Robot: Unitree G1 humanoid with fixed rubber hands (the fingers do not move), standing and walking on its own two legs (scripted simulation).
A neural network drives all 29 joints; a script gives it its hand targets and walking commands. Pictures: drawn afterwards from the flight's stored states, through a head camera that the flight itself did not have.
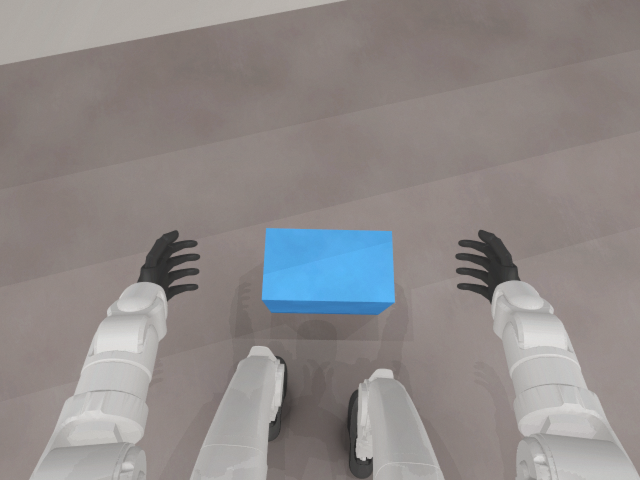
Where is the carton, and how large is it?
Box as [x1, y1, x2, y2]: [262, 228, 394, 314]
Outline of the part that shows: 266,228 262,300 271,312 378,314 394,302 391,231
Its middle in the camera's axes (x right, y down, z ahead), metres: +0.02 +0.08 +1.00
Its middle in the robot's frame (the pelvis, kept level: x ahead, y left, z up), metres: +0.46 +0.01 -0.57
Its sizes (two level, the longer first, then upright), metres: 0.299 0.170 0.227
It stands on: the floor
